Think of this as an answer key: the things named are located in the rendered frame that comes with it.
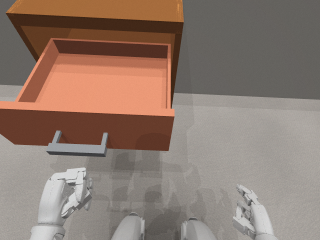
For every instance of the drawer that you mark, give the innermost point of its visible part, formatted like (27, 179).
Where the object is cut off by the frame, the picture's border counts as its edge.
(85, 88)

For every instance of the robot left thigh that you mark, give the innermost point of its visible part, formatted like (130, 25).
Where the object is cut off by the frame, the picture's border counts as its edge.
(130, 228)

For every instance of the robot left forearm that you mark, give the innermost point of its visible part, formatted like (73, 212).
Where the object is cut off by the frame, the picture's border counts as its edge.
(47, 232)

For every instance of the cabinet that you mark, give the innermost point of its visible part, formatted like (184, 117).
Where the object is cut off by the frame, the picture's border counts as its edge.
(142, 21)

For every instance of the left robot hand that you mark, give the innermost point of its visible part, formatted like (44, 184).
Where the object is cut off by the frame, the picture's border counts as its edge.
(73, 185)

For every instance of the robot right shin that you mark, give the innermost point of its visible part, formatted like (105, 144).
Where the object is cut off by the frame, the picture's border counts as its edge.
(193, 218)

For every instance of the right robot hand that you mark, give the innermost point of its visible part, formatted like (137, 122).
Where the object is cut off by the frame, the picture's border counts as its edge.
(256, 220)

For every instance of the handle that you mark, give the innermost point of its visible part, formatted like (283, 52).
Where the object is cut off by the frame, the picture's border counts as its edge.
(67, 149)

